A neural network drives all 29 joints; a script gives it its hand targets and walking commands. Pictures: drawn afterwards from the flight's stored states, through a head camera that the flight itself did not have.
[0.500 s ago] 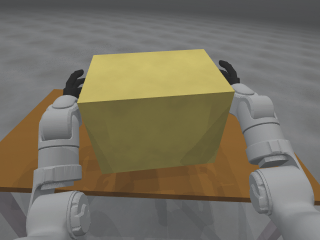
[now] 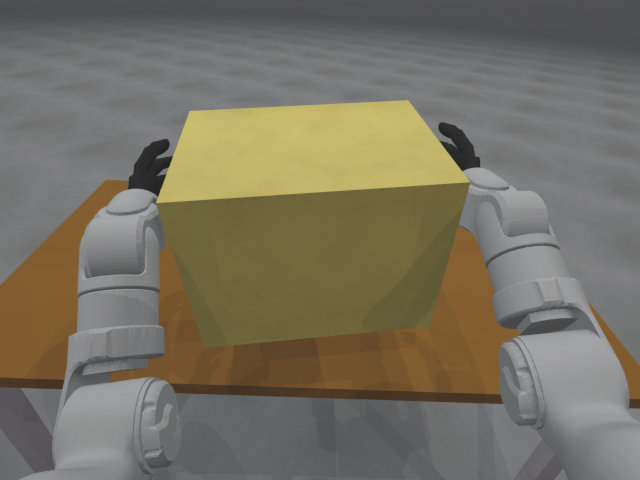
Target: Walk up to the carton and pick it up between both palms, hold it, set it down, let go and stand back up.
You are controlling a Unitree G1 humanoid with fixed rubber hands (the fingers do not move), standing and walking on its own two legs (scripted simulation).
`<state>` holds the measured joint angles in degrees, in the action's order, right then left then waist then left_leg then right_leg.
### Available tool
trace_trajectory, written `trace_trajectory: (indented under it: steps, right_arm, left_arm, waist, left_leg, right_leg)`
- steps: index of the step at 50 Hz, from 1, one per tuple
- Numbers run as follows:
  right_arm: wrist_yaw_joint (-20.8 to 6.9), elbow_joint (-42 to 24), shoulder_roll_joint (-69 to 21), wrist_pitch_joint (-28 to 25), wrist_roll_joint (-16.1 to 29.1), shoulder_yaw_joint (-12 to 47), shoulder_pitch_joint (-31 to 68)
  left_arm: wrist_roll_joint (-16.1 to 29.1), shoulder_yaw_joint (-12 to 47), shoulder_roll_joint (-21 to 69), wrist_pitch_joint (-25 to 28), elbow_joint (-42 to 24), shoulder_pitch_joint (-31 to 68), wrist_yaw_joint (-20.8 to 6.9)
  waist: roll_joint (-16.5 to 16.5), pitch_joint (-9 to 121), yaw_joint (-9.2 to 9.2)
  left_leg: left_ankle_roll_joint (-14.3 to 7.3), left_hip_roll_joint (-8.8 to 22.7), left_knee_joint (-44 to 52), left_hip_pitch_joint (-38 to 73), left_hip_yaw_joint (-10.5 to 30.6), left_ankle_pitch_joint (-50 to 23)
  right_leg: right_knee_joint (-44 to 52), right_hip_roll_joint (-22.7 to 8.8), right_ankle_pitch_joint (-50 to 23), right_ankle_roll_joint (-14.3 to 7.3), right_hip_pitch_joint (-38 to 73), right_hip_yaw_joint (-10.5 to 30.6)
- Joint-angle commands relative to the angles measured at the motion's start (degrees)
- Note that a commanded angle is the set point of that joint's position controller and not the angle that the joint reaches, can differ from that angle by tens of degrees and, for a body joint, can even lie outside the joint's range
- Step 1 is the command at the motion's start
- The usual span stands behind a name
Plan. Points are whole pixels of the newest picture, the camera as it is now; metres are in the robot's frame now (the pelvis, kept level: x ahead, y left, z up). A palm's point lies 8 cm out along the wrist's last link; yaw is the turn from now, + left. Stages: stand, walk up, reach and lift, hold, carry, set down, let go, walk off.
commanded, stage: hold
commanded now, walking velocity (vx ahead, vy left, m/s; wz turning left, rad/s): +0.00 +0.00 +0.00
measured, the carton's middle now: (310, 219) +0.37 +0.00 +0.21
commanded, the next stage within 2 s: none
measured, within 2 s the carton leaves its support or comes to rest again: neither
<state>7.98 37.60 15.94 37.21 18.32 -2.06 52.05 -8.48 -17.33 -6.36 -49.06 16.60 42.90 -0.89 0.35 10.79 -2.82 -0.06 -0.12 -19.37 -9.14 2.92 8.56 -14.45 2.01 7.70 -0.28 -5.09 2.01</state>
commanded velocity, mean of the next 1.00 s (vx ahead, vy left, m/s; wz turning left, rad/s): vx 0.00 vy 0.00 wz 0.00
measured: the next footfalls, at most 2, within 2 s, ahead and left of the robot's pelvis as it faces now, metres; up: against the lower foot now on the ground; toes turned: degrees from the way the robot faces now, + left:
none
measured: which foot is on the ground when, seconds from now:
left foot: down 0.00-1.00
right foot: down 0.00-1.00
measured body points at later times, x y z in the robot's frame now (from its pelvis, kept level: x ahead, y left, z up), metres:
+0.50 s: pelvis +0.00 +0.00 +0.00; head -0.08 +0.02 +0.44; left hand +0.37 +0.19 +0.24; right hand +0.38 -0.19 +0.26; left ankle +0.02 +0.12 -0.75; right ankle +0.00 -0.12 -0.75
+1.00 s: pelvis +0.00 +0.00 +0.00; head -0.09 +0.02 +0.44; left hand +0.37 +0.19 +0.25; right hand +0.38 -0.18 +0.27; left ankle +0.02 +0.12 -0.75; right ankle +0.00 -0.12 -0.75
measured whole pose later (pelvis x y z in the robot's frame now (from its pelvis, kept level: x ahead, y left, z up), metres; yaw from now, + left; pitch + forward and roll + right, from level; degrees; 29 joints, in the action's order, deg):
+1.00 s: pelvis +0.00 +0.00 +0.00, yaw +1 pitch -1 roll -1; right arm 8.0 37.4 15.4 37.6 17.3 -2.9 52.2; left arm -7.9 -17.2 -7.1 -48.4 17.9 43.6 -1.0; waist 0.7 11.1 -2.9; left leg 0.1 -0.1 -19.3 -9.9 3.5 8.0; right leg -14.2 2.2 7.3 -0.4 -5.6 1.8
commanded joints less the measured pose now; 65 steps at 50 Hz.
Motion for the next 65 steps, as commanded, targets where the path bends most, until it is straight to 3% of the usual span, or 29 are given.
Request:
trace_trajectory:
  steps: [1, 2, 3, 4, 8, 9, 10, 11, 12, 15, 18, 22, 27, 29, 36, 38, 41, 43, 46, 48, 50, 52, 53, 55, 58, 60, 63, 64, 65]
  right_arm:
    - [-9.7, -19.6, -33.3, -3.2, 9.1, 13.8, 45.5]
    - [-9.6, -19.9, -32.5, -3.2, 9.5, 12.7, 45.1]
    - [-9.2, -21.4, -34.7, -3.4, 9.0, 13.9, 47.8]
    - [-9.0, -25.6, -35.8, -4.1, 10.8, 15.5, 45.5]
    - [-9.1, -25.9, -33.5, -3.4, 11.5, 15.5, 44.0]
    - [-9.0, -22.5, -30.9, -3.0, 9.9, 11.9, 40.8]
    - [-9.5, -23.2, -30.9, -3.0, 10.5, 13.0, 42.8]
    - [-9.5, -22.1, -30.7, -3.0, 10.5, 12.2, 41.6]
    - [-9.6, -23.8, -32.2, -3.0, 11.0, 14.4, 43.6]
    - [-9.8, -23.6, -33.7, -3.3, 10.1, 14.5, 45.6]
    - [-9.6, -25.6, -33.6, -3.2, 11.6, 15.2, 41.8]
    - [-10.0, -19.7, -30.6, -3.0, 9.0, 12.3, 43.4]
    - [-9.7, -24.4, -32.4, -3.3, 12.3, 14.6, 42.5]
    - [-9.7, -25.2, -32.4, -3.4, 11.5, 15.4, 44.5]
    - [-9.8, -22.0, -32.2, -3.4, 7.5, 11.3, 46.7]
    - [-10.0, -22.9, -33.5, -3.4, 8.7, 14.3, 45.0]
    - [-9.8, -20.3, -33.2, -3.5, 9.2, 13.5, 44.7]
    - [-9.6, -21.0, -33.8, -3.3, 8.8, 13.4, 46.6]
    - [-9.5, -21.3, -32.0, -3.6, 7.9, 11.4, 46.9]
    - [-9.7, -21.3, -32.4, -3.1, 9.2, 13.2, 47.3]
    - [-9.8, -23.8, -34.0, -4.0, 9.0, 11.8, 50.8]
    - [-9.5, -22.5, -34.2, -3.6, 10.0, 13.8, 45.9]
    - [-9.7, -19.2, -33.9, -2.6, 9.5, 14.1, 45.3]
    - [-10.3, -15.3, -31.4, -2.4, 7.9, 11.0, 44.4]
    - [-10.1, -18.0, -33.7, -3.7, 7.7, 10.4, 48.0]
    - [-10.3, -22.8, -33.4, -4.2, 11.0, 14.6, 47.3]
    - [-9.9, -18.5, -31.9, -3.1, 10.3, 13.1, 42.9]
    - [-10.0, -19.6, -30.8, -3.5, 8.9, 11.3, 48.3]
    - [-9.9, -20.5, -32.1, -3.6, 9.0, 12.5, 44.8]
  left_arm:
    - [11.9, 20.1, 27.2, 5.1, -10.9, 45.9, -10.1]
    - [11.4, 20.1, 26.6, 4.7, -10.1, 44.6, -10.2]
    - [12.2, 19.3, 26.4, 5.5, -9.8, 46.5, -10.2]
    - [14.1, 22.9, 28.2, 6.0, -16.7, 45.9, -10.0]
    - [13.0, 21.8, 27.7, 5.2, -16.1, 44.1, -9.7]
    - [13.4, 23.7, 28.4, 5.0, -15.3, 45.4, -10.1]
    - [13.4, 24.7, 29.2, 4.7, -15.5, 44.2, -10.2]
    - [14.2, 26.0, 29.6, 4.9, -17.4, 47.0, -10.3]
    - [12.8, 22.9, 27.9, 4.9, -15.1, 45.2, -10.1]
    - [11.4, 21.6, 26.8, 5.0, -14.9, 46.1, -10.2]
    - [13.1, 23.2, 27.4, 5.1, -18.1, 44.8, -9.5]
    - [10.8, 20.9, 26.7, 4.3, -9.7, 44.0, -10.1]
    - [13.5, 24.0, 28.5, 5.0, -18.9, 45.3, -9.5]
    - [11.6, 20.9, 26.9, 4.4, -13.4, 42.8, -10.0]
    - [13.1, 22.6, 27.4, 5.7, -10.9, 49.2, -9.9]
    - [11.5, 20.0, 25.8, 5.3, -10.9, 44.6, -10.1]
    - [12.9, 22.0, 27.9, 5.5, -12.0, 47.9, -9.7]
    - [12.3, 20.0, 26.9, 5.6, -10.6, 48.7, -9.5]
    - [12.7, 22.7, 28.7, 5.5, -10.2, 48.3, -10.2]
    - [12.2, 21.1, 28.1, 5.2, -9.1, 45.8, -10.1]
    - [13.3, 21.9, 28.3, 6.3, -9.3, 50.4, -9.9]
    - [13.2, 23.7, 29.4, 6.0, -12.5, 47.0, -9.6]
    - [11.3, 18.8, 26.1, 5.4, -10.6, 47.3, -9.4]
    - [10.9, 20.1, 27.2, 4.8, -7.9, 47.2, -10.3]
    - [12.5, 20.9, 27.8, 6.0, -8.3, 50.9, -10.2]
    - [12.3, 22.7, 29.5, 5.8, -12.1, 45.0, -9.5]
    - [11.8, 19.9, 27.3, 5.0, -11.8, 45.0, -9.3]
    - [11.3, 19.2, 26.9, 4.9, -7.8, 47.9, -10.1]
    - [12.7, 23.5, 29.6, 5.1, -12.8, 45.8, -10.4]
  waist:
    - [0.3, 19.4, 0.11]
    - [-1.0, 17.7, -0.11]
    - [2.8, 18.8, 0.61]
    - [0.7, 24.6, -0.26]
    - [-1.4, 21.7, -0.61]
    - [-2.9, 19.5, -3.78]
    - [-4.6, 18.6, -2.32]
    - [-5.6, 18.9, -3.54]
    - [-3.7, 18.9, -0.93]
    - [-1.9, 18.4, 0.44]
    - [-2.5, 21.0, -0.93]
    - [-2.3, 14.0, -1.63]
    - [-3.7, 23.0, -1.04]
    - [-1.1, 18.7, 0.77]
    - [-1.1, 16.5, -1.85]
    - [0.1, 16.9, 1.59]
    - [-1.5, 18.8, -1.16]
    - [0.4, 18.8, 0.71]
    - [-3.2, 19.5, -2.58]
    - [-1.4, 16.7, -0.26]
    - [0.0, 21.4, -0.84]
    - [-3.7, 20.8, -1.5]
    - [-1.3, 18.1, 1.75]
    - [-2.1, 14.2, -1.37]
    - [-1.0, 17.2, -1.54]
    - [-3.2, 22.3, 1.37]
    - [-2.5, 16.2, -0.36]
    - [-0.6, 14.5, -0.11]
    - [-1.8, 19.4, -1.6]
  left_leg:
    - [1.3, -1.3, 2.7, 2.6, -1.3, -7.1]
    - [1.3, -1.7, 2.6, 3.1, -1.8, -9.8]
    - [0.5, -2.2, 2.5, 1.6, -2.0, -7.2]
    - [1.4, -1.9, 1.7, 3.6, -1.4, -13.0]
    - [2.3, -1.9, 0.6, 5.8, -1.3, -16.7]
    - [3.5, -1.7, 1.4, 6.0, -0.6, -13.6]
    - [3.7, -0.9, 1.2, 5.7, -1.1, -15.0]
    - [4.4, -1.0, 1.5, 5.7, -0.5, -13.9]
    - [3.2, -1.2, 0.9, 3.8, -0.9, -13.6]
    - [1.7, -2.0, 2.0, 1.9, -1.4, -11.4]
    - [2.8, -1.8, 1.1, 5.2, -1.2, -14.8]
    - [2.4, -1.6, 2.4, 2.6, -1.5, -8.7]
    - [3.8, -1.1, 0.2, 6.4, -0.9, -17.3]
    - [2.2, -1.3, 1.6, 3.5, -1.2, -12.6]
    - [2.0, -1.7, 3.1, 1.2, -1.3, -3.4]
    - [1.1, -1.9, 2.5, 1.8, -2.1, -8.0]
    - [1.9, -1.6, 2.2, 3.2, -1.5, -9.4]
    - [0.9, -1.8, 2.5, 2.3, -1.6, -6.3]
    - [2.0, -1.5, 2.4, 3.3, -1.2, -6.1]
    - [1.6, -1.5, 2.5, 1.5, -1.8, -7.0]
    - [1.5, -1.8, 2.3, 3.0, -1.4, -7.7]
    - [2.3, -1.7, 1.3, 3.3, -1.1, -10.1]
    - [1.1, -2.0, 2.0, 2.7, -1.8, -9.1]
    - [2.1, -1.0, 3.6, 1.9, -1.0, -4.3]
    - [1.6, -2.2, 2.8, 1.8, -1.7, -4.4]
    - [2.4, -1.2, 1.8, 4.5, -1.4, -12.7]
    - [2.6, -1.8, 1.9, 3.7, -1.3, -12.5]
    - [1.7, -1.3, 2.8, 1.4, -1.4, -5.7]
    - [2.5, -1.3, 2.2, 3.3, -1.6, -9.2]
  right_leg:
    - [0.3, 1.1, -9.2, 0.2, 8.7, 0.8]
    - [0.2, 1.0, -11.7, 0.6, 8.5, 0.5]
    - [0.5, 0.7, -10.5, 1.2, 9.6, 0.7]
    - [-1.3, 1.3, -17.1, 0.6, 12.9, 0.5]
    - [-1.1, 2.0, -18.1, 0.6, 11.6, -0.2]
    - [0.0, 1.6, -15.0, 0.1, 9.0, 0.1]
    - [-0.5, 2.3, -14.7, -0.3, 7.7, -0.2]
    - [-0.1, 1.7, -14.0, -0.7, 8.0, 0.4]
    - [-0.6, 1.5, -13.8, 0.1, 8.6, 0.6]
    - [-0.5, 1.2, -14.5, 0.0, 11.6, 0.6]
    - [-0.9, 1.7, -16.6, 0.8, 10.6, 0.6]
    - [0.3, 1.4, -9.6, 0.4, 7.2, 0.0]
    - [-1.5, 1.8, -17.8, 0.1, 11.4, 0.4]
    - [-0.3, 1.4, -13.2, 0.3, 9.4, 0.7]
    - [0.9, 1.0, -5.4, -0.1, 6.5, 0.5]
    - [0.4, 1.0, -9.7, 0.2, 9.5, 0.6]
    - [0.1, 0.6, -11.7, 0.6, 8.8, 0.6]
    - [0.8, 0.7, -8.1, 0.6, 8.2, 0.5]
    - [0.3, 1.2, -8.5, -0.2, 7.2, 0.2]
    - [0.0, 1.2, -9.3, 0.1, 8.0, 0.7]
    - [0.7, 1.4, -9.4, 0.0, 7.4, 0.1]
    - [-0.6, 1.5, -12.1, -0.1, 8.6, 0.6]
    - [0.0, 1.5, -10.9, 0.4, 9.4, 0.7]
    - [1.0, 1.0, -5.5, -0.4, 6.3, 0.7]
    - [1.2, 0.9, -6.1, 0.1, 7.6, 0.5]
    - [-0.7, 2.0, -12.9, -0.3, 10.2, 0.1]
    - [0.1, 1.3, -13.6, 0.0, 8.5, 0.6]
    - [1.0, 0.9, -6.1, 0.1, 6.2, 0.7]
    - [0.1, 1.6, -10.7, -0.4, 9.3, 0.6]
